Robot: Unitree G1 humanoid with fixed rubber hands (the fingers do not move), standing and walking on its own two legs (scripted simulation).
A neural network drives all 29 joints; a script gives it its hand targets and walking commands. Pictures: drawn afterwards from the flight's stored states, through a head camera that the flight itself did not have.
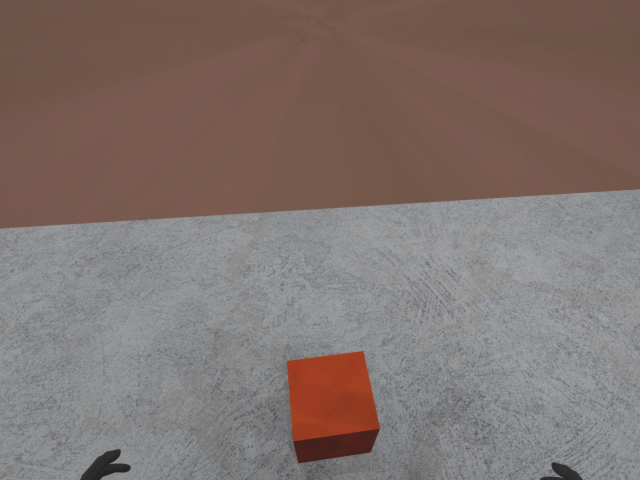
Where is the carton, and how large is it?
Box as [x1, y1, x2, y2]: [287, 351, 379, 462]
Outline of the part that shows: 362,351 287,361 293,442 298,462 370,451 378,432 379,426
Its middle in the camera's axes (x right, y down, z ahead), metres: +0.02 +0.46 +1.09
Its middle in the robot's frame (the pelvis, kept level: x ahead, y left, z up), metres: +0.40 +0.00 -0.66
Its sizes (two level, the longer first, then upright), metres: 0.210 0.200 0.250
